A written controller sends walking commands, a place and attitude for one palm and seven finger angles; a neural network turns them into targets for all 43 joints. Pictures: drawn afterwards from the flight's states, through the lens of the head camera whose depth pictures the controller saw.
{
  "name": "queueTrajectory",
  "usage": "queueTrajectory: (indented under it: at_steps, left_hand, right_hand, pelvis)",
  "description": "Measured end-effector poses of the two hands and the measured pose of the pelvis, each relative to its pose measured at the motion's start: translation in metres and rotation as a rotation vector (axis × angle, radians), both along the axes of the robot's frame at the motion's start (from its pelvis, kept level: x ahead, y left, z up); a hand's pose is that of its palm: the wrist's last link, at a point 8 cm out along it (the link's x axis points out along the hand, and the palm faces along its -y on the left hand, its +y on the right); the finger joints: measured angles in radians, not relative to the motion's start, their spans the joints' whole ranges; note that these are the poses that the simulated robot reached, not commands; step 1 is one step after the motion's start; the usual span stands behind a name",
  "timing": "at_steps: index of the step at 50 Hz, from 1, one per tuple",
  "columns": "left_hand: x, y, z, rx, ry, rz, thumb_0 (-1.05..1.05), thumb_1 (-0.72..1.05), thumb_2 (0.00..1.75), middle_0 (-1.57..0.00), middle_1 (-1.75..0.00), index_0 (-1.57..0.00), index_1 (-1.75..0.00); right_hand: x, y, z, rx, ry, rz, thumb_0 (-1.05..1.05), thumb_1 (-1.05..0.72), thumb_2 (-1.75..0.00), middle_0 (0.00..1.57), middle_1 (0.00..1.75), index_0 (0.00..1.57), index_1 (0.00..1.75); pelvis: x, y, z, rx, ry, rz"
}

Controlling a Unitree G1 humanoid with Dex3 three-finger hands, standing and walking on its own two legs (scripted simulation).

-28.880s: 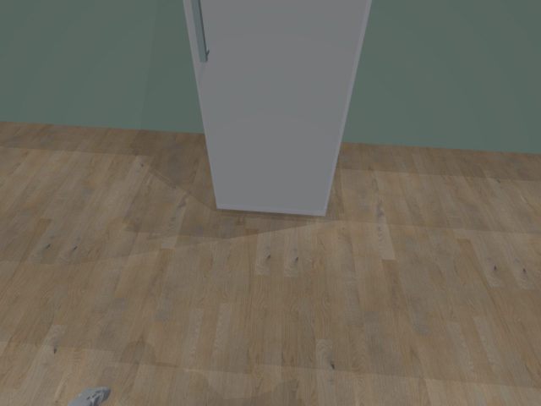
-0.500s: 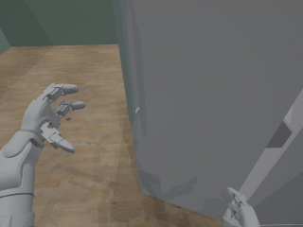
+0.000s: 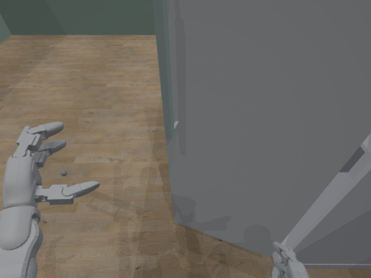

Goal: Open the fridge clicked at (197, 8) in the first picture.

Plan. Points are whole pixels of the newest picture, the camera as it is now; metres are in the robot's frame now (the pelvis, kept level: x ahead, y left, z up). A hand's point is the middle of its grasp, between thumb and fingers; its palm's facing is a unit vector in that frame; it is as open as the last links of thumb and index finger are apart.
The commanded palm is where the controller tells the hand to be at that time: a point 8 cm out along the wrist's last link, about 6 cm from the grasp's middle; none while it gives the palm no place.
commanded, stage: draw the hand back to the body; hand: left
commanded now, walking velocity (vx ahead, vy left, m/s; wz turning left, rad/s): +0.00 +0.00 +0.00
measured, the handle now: (169, 69) +0.50 +0.11 +0.22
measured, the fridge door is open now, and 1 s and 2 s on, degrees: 69 69 69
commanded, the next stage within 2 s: step back with the hand held close in 0.76 s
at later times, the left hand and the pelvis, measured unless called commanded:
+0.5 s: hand (39, 195) +0.19 +0.27 +0.16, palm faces +0.48 -0.79 -0.37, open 7.9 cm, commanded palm +0.15 +0.30 +0.17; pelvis +0.01 +0.00 +0.00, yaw +0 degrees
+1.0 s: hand (42, 186) +0.20 +0.27 +0.16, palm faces +0.47 -0.79 -0.40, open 7.4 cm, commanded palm +0.14 +0.30 +0.17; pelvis +0.00 +0.00 +0.00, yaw +0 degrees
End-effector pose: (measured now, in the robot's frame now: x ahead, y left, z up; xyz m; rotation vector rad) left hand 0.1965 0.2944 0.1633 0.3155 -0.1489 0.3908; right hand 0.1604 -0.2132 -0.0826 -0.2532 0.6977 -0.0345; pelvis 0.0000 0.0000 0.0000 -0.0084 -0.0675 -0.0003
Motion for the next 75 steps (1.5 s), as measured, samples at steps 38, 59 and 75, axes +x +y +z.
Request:
queueTrajectory:
  at_steps: [38, 59, 75]
  left_hand:
    - [-0.046, 0.001, 0.006, 0.089, 0.021, 0.095, 0.01, 0.89, 0.89, -0.21, -0.31, -0.21, -0.31]
    - [-0.041, 0.007, 0.003, 0.214, 0.043, -0.062, 0.01, 0.89, 0.89, -0.21, -0.3, -0.21, -0.3]
    - [-0.116, 0.033, 0.002, 0.253, -0.111, 0.046, 0.01, 0.89, 0.89, -0.21, -0.3, -0.21, -0.3]
  right_hand:
    - [0.025, -0.003, 0.008, 0.004, -0.054, 0.002, 0.01, -0.91, -0.89, 0.2, 0.3, 0.2, 0.3]
    - [-0.007, -0.014, 0.013, -0.05, -0.002, -0.134, 0.01, -0.91, -0.89, 0.2, 0.3, 0.2, 0.3]
    - [-0.066, 0.009, 0.001, -0.05, -0.018, -0.065, 0.01, -0.9, -0.89, 0.2, 0.3, 0.2, 0.3]
  pelvis:
    - [0.007, -0.008, 0.001, 0.001, -0.023, 0.006]
    - [-0.018, 0.015, -0.005, -0.001, 0.07, -0.025]
    - [-0.074, 0.021, -0.021, -0.016, 0.045, 0.013]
